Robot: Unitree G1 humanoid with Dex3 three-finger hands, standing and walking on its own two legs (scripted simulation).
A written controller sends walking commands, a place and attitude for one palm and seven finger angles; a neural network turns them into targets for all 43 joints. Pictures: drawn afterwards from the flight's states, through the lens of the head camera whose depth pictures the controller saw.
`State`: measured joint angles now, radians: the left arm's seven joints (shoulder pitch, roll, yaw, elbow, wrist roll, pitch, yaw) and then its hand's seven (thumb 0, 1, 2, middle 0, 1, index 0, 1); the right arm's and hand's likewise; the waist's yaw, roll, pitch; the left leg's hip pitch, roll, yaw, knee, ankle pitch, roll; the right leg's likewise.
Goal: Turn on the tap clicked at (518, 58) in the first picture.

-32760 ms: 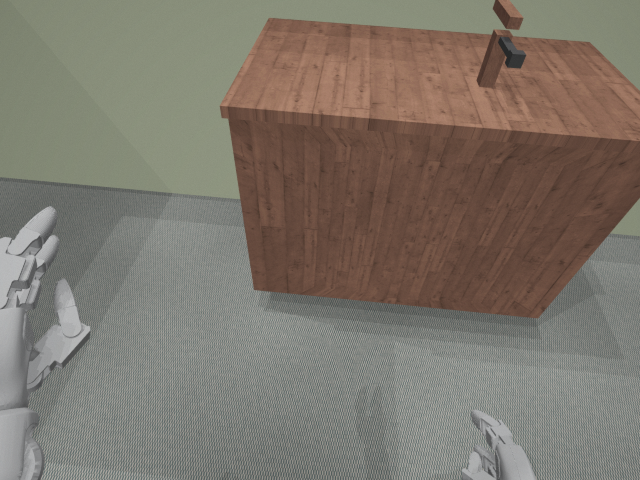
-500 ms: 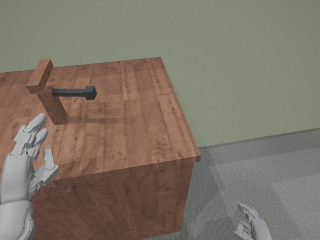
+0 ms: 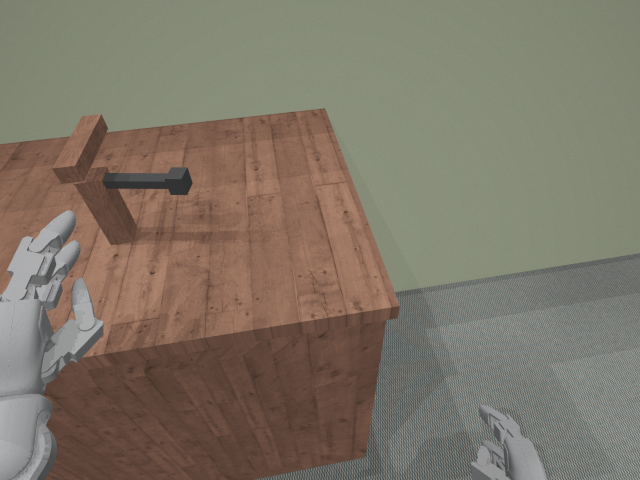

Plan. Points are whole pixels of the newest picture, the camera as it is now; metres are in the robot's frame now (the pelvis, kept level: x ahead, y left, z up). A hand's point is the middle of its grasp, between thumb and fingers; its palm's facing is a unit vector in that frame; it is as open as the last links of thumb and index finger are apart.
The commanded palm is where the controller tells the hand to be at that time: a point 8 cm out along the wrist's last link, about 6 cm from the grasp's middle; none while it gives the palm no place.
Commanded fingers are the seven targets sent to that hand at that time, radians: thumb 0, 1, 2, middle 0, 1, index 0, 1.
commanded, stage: step back with the hand held close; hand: left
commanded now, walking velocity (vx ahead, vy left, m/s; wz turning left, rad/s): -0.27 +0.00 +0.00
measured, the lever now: (179, 181) +0.45 +0.26 +0.15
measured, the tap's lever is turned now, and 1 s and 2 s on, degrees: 77 77 77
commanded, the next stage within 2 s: stop stepping back and stand still in 1.06 s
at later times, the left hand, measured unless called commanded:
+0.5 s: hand (38, 388) +0.15 +0.27 +0.16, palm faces +0.38 -0.80 -0.46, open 7.4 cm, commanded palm +0.10 +0.30 +0.17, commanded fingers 0.00 0.90 0.90 -0.20 -0.30 -0.20 -0.30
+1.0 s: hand out of the picture +0.06 +0.25 +0.16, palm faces +0.35 -0.84 -0.41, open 7.4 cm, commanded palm +0.01 +0.29 +0.17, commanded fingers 0.00 0.90 0.90 -0.20 -0.30 -0.20 -0.30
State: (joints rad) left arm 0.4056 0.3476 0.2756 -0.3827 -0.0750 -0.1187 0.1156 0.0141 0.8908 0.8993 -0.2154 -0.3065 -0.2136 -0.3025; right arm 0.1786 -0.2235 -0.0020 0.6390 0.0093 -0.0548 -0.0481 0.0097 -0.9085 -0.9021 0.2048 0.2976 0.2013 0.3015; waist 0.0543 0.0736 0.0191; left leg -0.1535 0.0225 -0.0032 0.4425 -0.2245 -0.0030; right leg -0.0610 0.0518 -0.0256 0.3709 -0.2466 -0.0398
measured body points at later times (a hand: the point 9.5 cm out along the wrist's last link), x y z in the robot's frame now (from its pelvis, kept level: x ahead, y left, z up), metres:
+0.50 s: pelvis -0.07 +0.03 -0.01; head -0.05 +0.01 +0.44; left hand +0.12 +0.31 +0.18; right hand +0.11 -0.21 -0.10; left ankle +0.01 +0.12 -0.74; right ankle -0.02 -0.09 -0.74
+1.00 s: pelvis -0.16 +0.02 -0.01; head -0.13 +0.01 +0.44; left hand +0.04 +0.29 +0.18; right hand +0.01 -0.20 -0.11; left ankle -0.06 +0.15 -0.74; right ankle -0.17 -0.08 -0.74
